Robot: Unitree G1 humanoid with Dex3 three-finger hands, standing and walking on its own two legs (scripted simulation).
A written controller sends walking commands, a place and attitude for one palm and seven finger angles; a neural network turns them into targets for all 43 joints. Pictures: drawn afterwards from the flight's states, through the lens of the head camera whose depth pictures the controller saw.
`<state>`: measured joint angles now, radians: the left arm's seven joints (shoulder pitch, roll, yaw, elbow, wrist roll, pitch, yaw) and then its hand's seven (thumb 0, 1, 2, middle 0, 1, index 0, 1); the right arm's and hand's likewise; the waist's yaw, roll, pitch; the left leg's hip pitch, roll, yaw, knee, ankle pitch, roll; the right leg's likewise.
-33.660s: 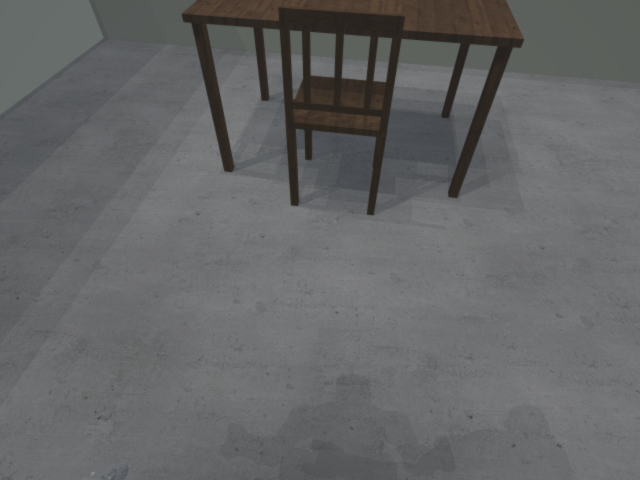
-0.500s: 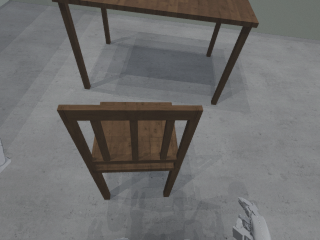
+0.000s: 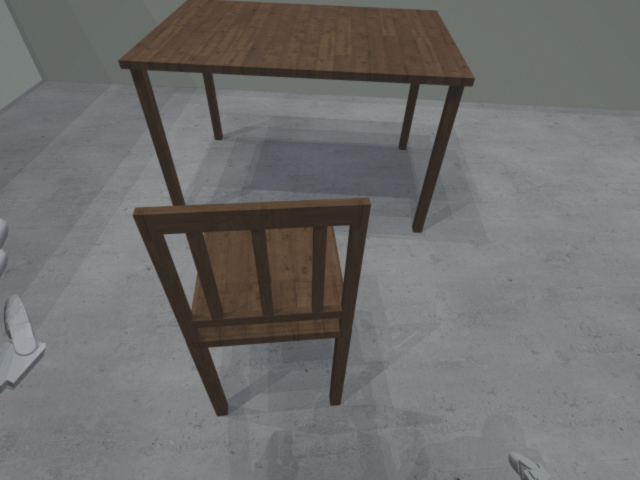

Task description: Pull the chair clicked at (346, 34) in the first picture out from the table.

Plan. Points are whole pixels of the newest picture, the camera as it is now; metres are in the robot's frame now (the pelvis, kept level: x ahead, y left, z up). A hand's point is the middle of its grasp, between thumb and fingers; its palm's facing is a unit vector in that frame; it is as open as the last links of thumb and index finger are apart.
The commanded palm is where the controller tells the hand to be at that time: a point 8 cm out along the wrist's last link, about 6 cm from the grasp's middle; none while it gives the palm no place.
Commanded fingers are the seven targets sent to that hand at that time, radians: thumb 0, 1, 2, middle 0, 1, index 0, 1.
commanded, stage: stop stepping back and stand still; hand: left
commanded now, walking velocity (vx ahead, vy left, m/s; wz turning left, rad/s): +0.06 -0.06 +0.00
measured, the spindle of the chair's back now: (263, 274) +0.52 +0.12 -0.11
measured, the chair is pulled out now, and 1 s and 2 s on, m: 0.67 0.67 0.67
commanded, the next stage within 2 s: let the arm hang, fingers relaxed in 0.40 s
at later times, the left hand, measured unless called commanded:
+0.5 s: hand (42, 355) +0.20 +0.25 +0.16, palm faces +0.44 -0.79 -0.42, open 7.4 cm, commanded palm none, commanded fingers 0.00 0.90 0.90 -0.20 -0.30 -0.20 -0.30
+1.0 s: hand out of the picture +0.00 +0.18 -0.16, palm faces +0.04 -0.97 -0.24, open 7.1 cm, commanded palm none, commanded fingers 0.00 0.90 0.90 -0.20 -0.30 -0.20 -0.30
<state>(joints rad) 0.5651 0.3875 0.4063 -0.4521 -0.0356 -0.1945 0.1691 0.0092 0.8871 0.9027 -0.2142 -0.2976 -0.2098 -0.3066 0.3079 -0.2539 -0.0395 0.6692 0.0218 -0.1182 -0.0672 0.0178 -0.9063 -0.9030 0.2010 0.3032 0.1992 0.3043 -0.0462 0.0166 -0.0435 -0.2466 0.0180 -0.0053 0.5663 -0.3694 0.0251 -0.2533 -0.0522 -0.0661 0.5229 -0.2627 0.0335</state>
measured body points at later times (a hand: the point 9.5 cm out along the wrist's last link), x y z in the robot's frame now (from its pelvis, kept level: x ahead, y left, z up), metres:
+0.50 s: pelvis -0.01 -0.01 +0.01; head +0.00 +0.00 +0.46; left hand +0.17 +0.29 +0.18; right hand +0.16 -0.24 -0.08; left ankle +0.00 +0.11 -0.73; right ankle +0.01 -0.14 -0.73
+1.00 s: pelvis +0.00 -0.02 +0.01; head +0.02 -0.01 +0.46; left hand +0.00 +0.23 -0.15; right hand -0.02 -0.24 -0.15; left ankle +0.00 +0.11 -0.73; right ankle +0.01 -0.14 -0.73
